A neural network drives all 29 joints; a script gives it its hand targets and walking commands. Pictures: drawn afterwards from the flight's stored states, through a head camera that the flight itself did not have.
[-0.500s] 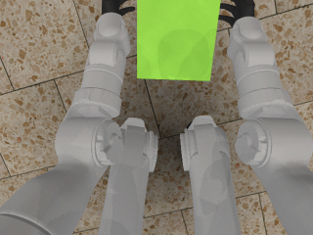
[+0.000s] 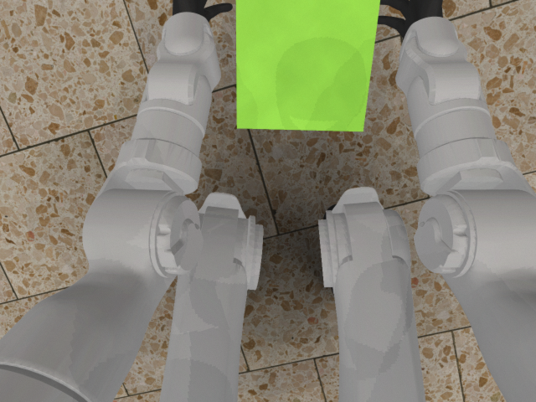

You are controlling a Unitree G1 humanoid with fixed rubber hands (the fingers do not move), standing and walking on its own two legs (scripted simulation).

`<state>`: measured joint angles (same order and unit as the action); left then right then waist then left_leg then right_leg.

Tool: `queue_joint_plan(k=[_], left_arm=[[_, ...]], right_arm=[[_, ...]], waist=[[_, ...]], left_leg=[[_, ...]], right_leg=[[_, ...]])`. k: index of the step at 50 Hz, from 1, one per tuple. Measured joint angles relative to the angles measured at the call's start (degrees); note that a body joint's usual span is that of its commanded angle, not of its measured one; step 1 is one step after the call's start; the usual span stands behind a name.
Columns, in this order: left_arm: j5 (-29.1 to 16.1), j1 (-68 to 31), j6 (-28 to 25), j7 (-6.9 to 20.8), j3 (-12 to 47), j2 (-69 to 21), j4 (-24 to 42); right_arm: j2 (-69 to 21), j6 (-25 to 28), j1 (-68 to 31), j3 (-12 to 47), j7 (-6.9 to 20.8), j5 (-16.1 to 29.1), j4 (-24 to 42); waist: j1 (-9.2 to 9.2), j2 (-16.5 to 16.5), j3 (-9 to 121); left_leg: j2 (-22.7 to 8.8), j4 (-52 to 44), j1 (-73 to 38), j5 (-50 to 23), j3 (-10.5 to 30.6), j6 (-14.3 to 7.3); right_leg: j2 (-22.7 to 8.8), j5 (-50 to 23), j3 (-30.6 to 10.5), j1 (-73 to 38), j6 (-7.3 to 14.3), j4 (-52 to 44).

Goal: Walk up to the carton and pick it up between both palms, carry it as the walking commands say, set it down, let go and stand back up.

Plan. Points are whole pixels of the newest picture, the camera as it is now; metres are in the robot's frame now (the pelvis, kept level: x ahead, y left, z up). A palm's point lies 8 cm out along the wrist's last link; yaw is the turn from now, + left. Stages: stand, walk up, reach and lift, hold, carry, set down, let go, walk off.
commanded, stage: set down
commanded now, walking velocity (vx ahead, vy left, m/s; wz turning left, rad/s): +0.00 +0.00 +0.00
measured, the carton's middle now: (299, 22) +0.54 -0.04 -0.27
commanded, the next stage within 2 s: none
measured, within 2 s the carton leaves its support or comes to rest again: rests again in 1.38 s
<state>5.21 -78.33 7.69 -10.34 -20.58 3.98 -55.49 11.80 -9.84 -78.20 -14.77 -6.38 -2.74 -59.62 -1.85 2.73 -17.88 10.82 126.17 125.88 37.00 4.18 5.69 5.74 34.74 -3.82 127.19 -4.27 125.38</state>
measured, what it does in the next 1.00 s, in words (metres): stands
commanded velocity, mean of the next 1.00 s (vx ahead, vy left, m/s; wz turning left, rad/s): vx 0.00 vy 0.00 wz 0.00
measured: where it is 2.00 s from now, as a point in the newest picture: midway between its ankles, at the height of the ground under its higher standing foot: (282, 272)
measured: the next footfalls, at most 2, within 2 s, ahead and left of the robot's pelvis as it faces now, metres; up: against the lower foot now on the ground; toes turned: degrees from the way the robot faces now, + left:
none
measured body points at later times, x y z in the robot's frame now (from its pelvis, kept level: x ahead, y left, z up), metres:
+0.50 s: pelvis +0.00 +0.00 +0.00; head +0.36 -0.03 +0.25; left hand +0.55 +0.10 -0.18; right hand +0.53 -0.17 -0.19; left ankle +0.10 +0.12 -0.34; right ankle +0.11 -0.13 -0.34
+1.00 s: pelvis +0.01 +0.00 -0.01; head +0.37 -0.02 +0.24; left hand +0.55 +0.10 -0.19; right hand +0.54 -0.17 -0.20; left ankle +0.10 +0.12 -0.34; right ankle +0.11 -0.13 -0.34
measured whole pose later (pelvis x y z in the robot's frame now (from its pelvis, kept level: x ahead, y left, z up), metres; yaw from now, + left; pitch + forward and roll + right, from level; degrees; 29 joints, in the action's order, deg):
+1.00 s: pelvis +0.01 +0.00 -0.01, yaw +0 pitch +36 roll +0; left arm 5.7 -80.8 6.5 -5.8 -22.9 6.9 -57.8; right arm 11.9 -9.4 -81.3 -18.9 -0.2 -7.4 -59.9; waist -2.6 3.4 -21.0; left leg 8.6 128.5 126.7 37.8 2.5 3.7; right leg 3.5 36.4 -3.0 127.3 -3.4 127.8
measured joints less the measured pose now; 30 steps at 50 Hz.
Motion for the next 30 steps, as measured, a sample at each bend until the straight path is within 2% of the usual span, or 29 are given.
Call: queue_joint_plan(k=[13,30], left_arm=[[1.37,-1.98,0.25,2.05,-2.26,1.26,-1.54],[0.44,-2.41,-0.14,3.31,-2.31,2.45,-1.89]], right_arm=[[0.02,-0.3,-2.23,-2.03,2.34,-1.94,-0.92],[-0.39,0.02,-2.55,-4.01,4.67,-3.84,0.55]], waist=[[-0.32,0.21,-2.26],[-0.64,0.84,-3.14]], left_leg=[[-0.75,0.56,-0.28,-0.71,-0.48,-0.46],[-1.53,1.4,0.22,0.01,-1.31,-1.52]], right_leg=[[-0.81,-0.46,0.44,-0.46,0.49,0.63],[-1.71,0.72,0.5,-0.41,0.5,1.41]])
